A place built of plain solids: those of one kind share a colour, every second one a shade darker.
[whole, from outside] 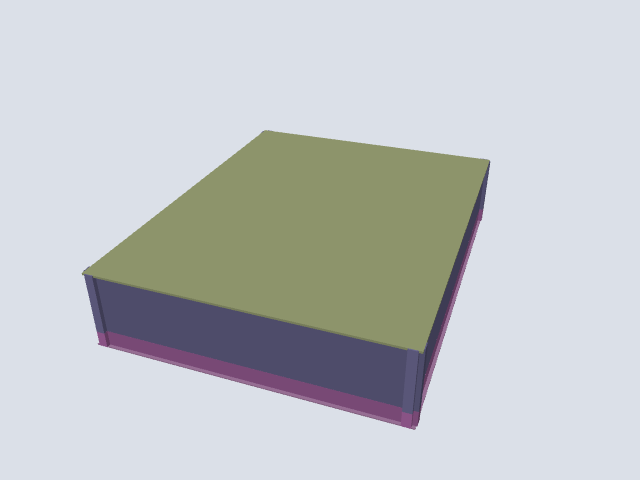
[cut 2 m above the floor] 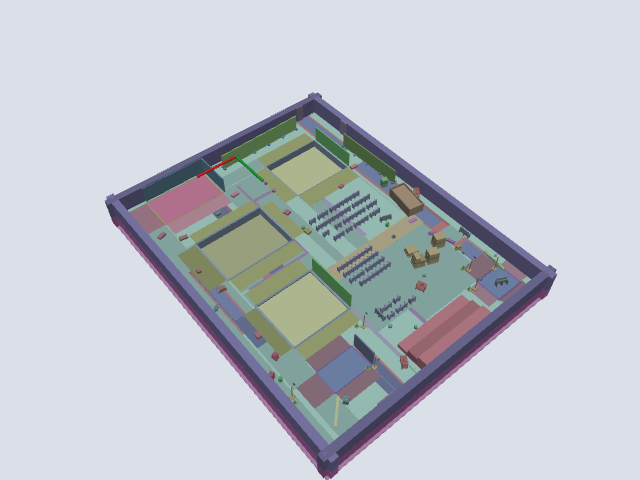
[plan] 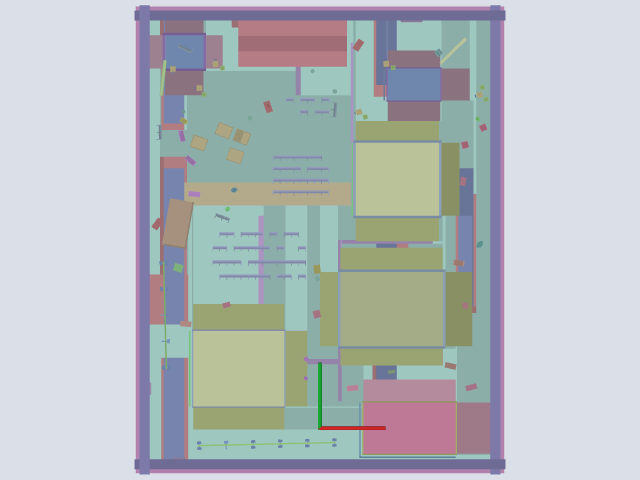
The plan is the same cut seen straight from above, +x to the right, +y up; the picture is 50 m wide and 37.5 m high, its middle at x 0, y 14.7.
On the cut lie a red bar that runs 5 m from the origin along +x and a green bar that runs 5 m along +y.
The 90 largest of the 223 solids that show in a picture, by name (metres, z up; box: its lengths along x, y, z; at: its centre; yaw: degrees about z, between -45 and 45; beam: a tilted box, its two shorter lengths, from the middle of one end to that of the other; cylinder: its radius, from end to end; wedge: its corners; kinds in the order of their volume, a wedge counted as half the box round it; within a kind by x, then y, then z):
{
 "floor_ground_1": {"box": [0.8, 16.1, 1.5], "at": [-12.9, 20.05, -0.75]},
 "floor_ground_2": {"box": [0.9, 10.52, 1.5], "at": [-12.85, 2.84, -0.75]},
 "floor_ground_3": {"box": [2.1, 2.1, 1.5], "at": [-11.45, 22.25, -0.75]},
 "floor_ground_4": {"box": [2.1, 2.6, 1.5], "at": [-11.35, 6.8, -0.75]},
 "floor_ground_5": {"box": [0.3, 15.8, 1.5], "at": [-10.15, 9.5, -0.75]},
 "floor_ground_6": {"box": [5.1, 7.7, 1.5], "at": [-7.35, 13.55, -0.75]},
 "floor_ground_7": {"box": [7.2, 1.9, 1.5], "at": [-5.5, 26.95, -0.75]},
 "floor_ground_8": {"box": [5.7, 3.2, 1.5], "at": [-4.75, 29.7, -0.75]},
 "floor_ground_9": {"box": [12.8, 6.8, 1.5], "at": [-4.0, 22.6, -0.75]},
 "floor_ground_10": {"box": [1.6, 7.7, 1.5], "at": [-3.6, 13.55, -0.75]},
 "floor_ground_11": {"box": [13.6, 2.0, 1.5], "at": [-3.5, -1.1, -0.75]},
 "floor_ground_12": {"box": [1.7, 9.8, 1.5], "at": [-1.85, 12.5, -0.75]},
 "floor_ground_13": {"box": [1.0, 11.0, 1.5], "at": [-0.5, 11.9, -0.75]},
 "floor_ground_14": {"box": [2.4, 2.9, 1.5], "at": [0.2, 3.55, -0.75]},
 "floor_ground_15": {"box": [2.4, 1.0, 1.5], "at": [0.2, 5.9, -0.75]},
 "floor_ground_16": {"box": [6.1, 1.7, 1.5], "at": [0.25, 0.75, -0.75]},
 "floor_ground_17": {"box": [3.9, 5.84, 1.5], "at": [0.45, 28.92, -0.75]},
 "floor_ground_18": {"box": [1.4, 5.2, 1.5], "at": [0.7, 14.8, -0.75]},
 "floor_ground_19": {"box": [23.6, 0.32, 1.5], "at": [1.5, -2.26, -0.75]},
 "floor_ground_20": {"box": [1.4, 1.7, 1.5], "at": [2.1, 15.55, -0.75]},
 "floor_ground_21": {"box": [1.7, 2.8, 1.5], "at": [2.55, 3.5, -0.75]},
 "floor_ground_22": {"box": [0.2, 9.34, 1.5], "at": [2.7, 27.17, -0.75]},
 "floor_ground_23": {"box": [1.4, 5.94, 1.5], "at": [3.5, 28.87, -0.75]},
 "floor_ground_24": {"box": [2.5, 1.5, 1.5], "at": [4.05, 24.75, -0.75]},
 "floor_ground_25": {"box": [3.4, 2.34, 1.5], "at": [7.7, 30.67, -0.75]},
 "floor_ground_26": {"box": [4.6, 1.1, 1.5], "at": [8.3, 4.35, -0.75]},
 "floor_ground_27": {"box": [0.8, 4.4, 1.5], "at": [10.2, 14.4, -0.75]},
 "floor_ground_28": {"box": [1.4, 3.3, 1.5], "at": [10.2, 23.95, -0.75]},
 "floor_ground_29": {"box": [2.2, 3.74, 1.5], "at": [10.6, 29.97, -0.75]},
 "floor_ground_30": {"box": [1.1, 5.3, 1.5], "at": [11.45, 22.95, -0.75]},
 "floor_ground_31": {"box": [0.3, 6.24, 1.5], "at": [11.85, 28.72, -0.75]},
 "floor_ground_32": {"box": [2.6, 4.4, 1.5], "at": [12.0, 4.2, -0.75]},
 "floor_ground_33": {"box": [0.2, 13.54, 1.5], "at": [12.1, 25.07, -0.75]},
 "floor_ground_34": {"box": [1.4, 2.6, 1.5], "at": [12.6, 7.7, -0.75]},
 "floor_ground_35": {"box": [1.1, 22.84, 1.5], "at": [12.75, 20.42, -0.75]},
 "wall_1": {"box": [0.8, 36.66, 6.0], "at": [-13.7, 14.71, 3.0]},
 "wall_2": {"box": [29.0, 0.8, 6.0], "at": [0.0, -2.82, 3.0]},
 "wall_3": {"box": [29.0, 0.8, 6.0], "at": [0.0, 32.24, 3.0]},
 "wall_4": {"box": [0.8, 36.66, 6.0], "at": [13.7, 14.71, 3.0]},
 "ceil_hall_1": {"box": [28.8, 36.46, 0.2], "at": [0.0, 14.71, 5.9]},
 "floor_apron_bay_1": {"box": [7.1, 1.7, 1.5], "at": [-6.35, 0.75, -0.75]},
 "floor_apron_bay_2": {"box": [7.1, 2.0, 1.5], "at": [-6.35, 8.7, -0.75]},
 "floor_apron_bay_3": {"box": [1.7, 5.9, 1.5], "at": [-1.85, 4.65, -0.75]},
 "floor_apron_bay_4": {"box": [1.4, 5.8, 1.5], "at": [0.7, 9.3, -0.75]},
 "floor_apron_bay_5": {"box": [8.0, 1.3, 1.5], "at": [5.6, 5.55, -0.75]},
 "floor_apron_bay_6": {"box": [8.0, 1.7, 1.5], "at": [5.6, 13.25, -0.75]},
 "floor_apron_bay_7": {"box": [6.5, 1.8, 1.5], "at": [6.05, 15.5, -0.75]},
 "floor_apron_bay_8": {"box": [6.5, 1.5, 1.5], "at": [6.05, 23.25, -0.75]},
 "floor_apron_bay_9": {"box": [1.4, 5.7, 1.5], "at": [10.2, 19.45, -0.75]},
 "floor_apron_bay_10": {"box": [2.1, 5.8, 1.5], "at": [10.85, 9.3, -0.75]},
 "wall_foot_1": {"box": [0.8, 36.66, 1.5], "at": [-13.7, 14.71, -0.75]},
 "wall_foot_2": {"box": [29.0, 0.8, 1.5], "at": [0.0, -2.82, -0.75]},
 "wall_foot_3": {"box": [29.0, 0.8, 1.5], "at": [0.0, 32.24, -0.75]},
 "wall_foot_4": {"box": [0.8, 36.66, 1.5], "at": [13.7, 14.71, -0.75]},
 "floor_base_1": {"box": [28.8, 36.46, 0.1], "at": [0.0, 14.71, -1.55]},
 "floor_void_bay_1": {"box": [7.1, 5.9, 0.56], "at": [-6.35, 4.65, -1.22]},
 "floor_void_bay_2": {"box": [8.0, 5.8, 0.48], "at": [5.6, 9.3, -1.26]},
 "floor_void_bay_3": {"box": [6.5, 5.7, 1.36], "at": [6.05, 19.45, -0.82]},
 "floor_aisle_1": {"box": [1.6, 7.92, 1.5], "at": [-11.4, 1.54, -0.75]},
 "floor_aisle_2": {"box": [1.6, 3.9, 1.5], "at": [-11.4, 10.05, -0.75]},
 "floor_aisle_3": {"box": [1.6, 8.3, 1.5], "at": [-11.4, 16.15, -0.75]},
 "floor_aisle_4": {"box": [1.6, 2.2, 1.5], "at": [-11.4, 24.9, -0.75]},
 "floor_aisle_5": {"box": [0.8, 5.04, 1.5], "at": [4.8, 29.32, -0.75]},
 "floor_aisle_6": {"box": [1.1, 4.4, 1.5], "at": [11.35, 14.4, -0.75]},
 "floor_aisle_7": {"box": [1.1, 2.5, 1.5], "at": [11.45, 19.05, -0.75]},
 "floor_apron_patch_1": {"box": [1.0, 2.6, 1.5], "at": [-12.8, 29.4, -0.75]},
 "floor_apron_patch_2": {"box": [3.0, 1.9, 1.5], "at": [-10.6, 26.95, -0.75]},
 "floor_apron_patch_3": {"box": [3.0, 0.94, 1.5], "at": [-10.6, 31.37, -0.75]},
 "floor_apron_patch_4": {"box": [1.3, 2.6, 1.5], "at": [-8.25, 29.4, -0.75]},
 "floor_apron_patch_5": {"box": [4.1, 1.5, 1.5], "at": [7.35, 24.75, -0.75]},
 "floor_apron_patch_6": {"box": [4.1, 1.3, 1.5], "at": [7.35, 28.85, -0.75]},
 "floor_apron_patch_7": {"box": [2.2, 2.5, 1.5], "at": [10.6, 26.85, -0.75]},
 "floor_void_pit_1": {"box": [7.2, 4.0, 1.5], "at": [7.0, 0.0, -0.75]},
 "floor_apron_pit_1": {"box": [7.2, 1.7, 1.5], "at": [7.0, 2.95, -0.75]},
 "floor_apron_pit_2": {"box": [2.6, 4.0, 1.5], "at": [12.0, 0.0, -0.75]},
 "floor_aisle_cross_1": {"box": [13.0, 1.7, 1.5], "at": [-4.1, 18.35, -0.75]},
 "wall_bank_1": {"box": [8.5, 1.2, 0.46], "at": [-2.14, 28.84, 0.23]},
 "wall_bank_2": {"box": [8.5, 1.2, 0.92], "at": [-2.14, 30.04, 0.46]},
 "wall_bank_3": {"box": [8.5, 1.2, 1.38], "at": [-2.14, 31.24, 0.69]},
 "floor_fixed_patch_1": {"box": [3.0, 2.6, 1.5], "at": [-10.6, 29.4, -0.75]},
 "floor_fixed_patch_2": {"box": [4.1, 2.5, 1.5], "at": [7.35, 26.85, -0.75]},
 "floor_under_aisle_1": {"box": [1.1, 3.9, 1.5], "at": [-12.75, 10.05, -0.75]},
 "floor_under_aisle_2": {"box": [0.3, 9.2, 1.5], "at": [-12.35, 16.6, -0.75]},
 "floor_under_aisle_3": {"box": [0.3, 7.92, 1.5], "at": [-10.45, 1.54, -0.75]},
 "floor_under_aisle_4": {"box": [0.2, 8.8, 1.5], "at": [12.1, 13.9, -0.75]},
 "floor_chase_1": {"box": [0.4, 6.9, 1.5], "at": [-4.6, 13.15, -0.75]},
 "floor_chase_2": {"box": [0.4, 5.84, 1.5], "at": [-1.7, 28.92, -0.75]},
 "floor_chase_3": {"box": [0.2, 12.6, 1.5], "at": [2.5, 23.8, -0.75]},
 "skip_1": {"box": [1.66, 3.46, 0.93], "at": [-11.1, 15.98, 0.47], "yaw": -9.8},
 "rail_screen_1": {"box": [10.8, 0.12, 2.2], "at": [-4.16, -1.25, 1.1], "yaw": 1.3}
}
